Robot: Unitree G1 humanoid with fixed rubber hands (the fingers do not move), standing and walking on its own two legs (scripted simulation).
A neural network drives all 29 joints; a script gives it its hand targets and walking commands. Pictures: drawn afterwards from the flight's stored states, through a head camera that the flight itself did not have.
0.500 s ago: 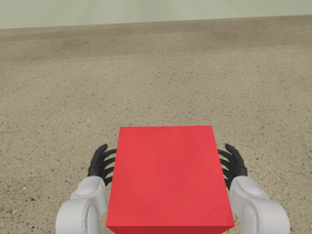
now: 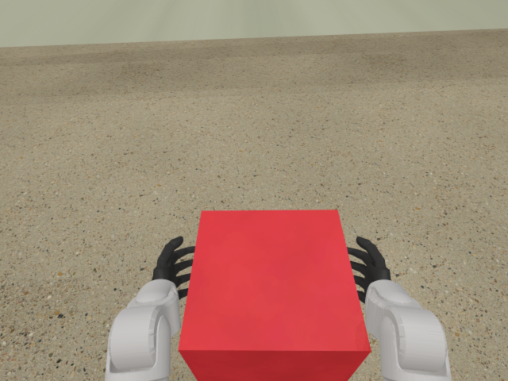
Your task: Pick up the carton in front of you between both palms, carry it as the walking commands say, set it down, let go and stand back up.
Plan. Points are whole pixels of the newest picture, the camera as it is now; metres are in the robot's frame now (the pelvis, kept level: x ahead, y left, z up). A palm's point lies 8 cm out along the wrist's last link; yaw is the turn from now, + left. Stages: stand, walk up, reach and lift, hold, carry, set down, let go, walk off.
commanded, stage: carry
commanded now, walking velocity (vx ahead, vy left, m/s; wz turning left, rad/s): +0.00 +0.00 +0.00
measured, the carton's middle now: (269, 308) +0.25 +0.00 +0.00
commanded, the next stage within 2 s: none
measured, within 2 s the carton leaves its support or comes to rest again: neither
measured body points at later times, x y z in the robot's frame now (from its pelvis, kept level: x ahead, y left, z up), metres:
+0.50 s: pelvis -0.03 +0.01 +0.00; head -0.03 +0.01 +0.45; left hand +0.27 +0.17 +0.02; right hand +0.27 -0.14 +0.02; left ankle -0.12 +0.10 -0.73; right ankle +0.04 -0.09 -0.73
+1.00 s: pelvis -0.04 +0.03 +0.00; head -0.04 +0.02 +0.45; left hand +0.26 +0.18 +0.03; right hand +0.26 -0.13 +0.03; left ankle -0.12 +0.10 -0.73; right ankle +0.04 -0.09 -0.73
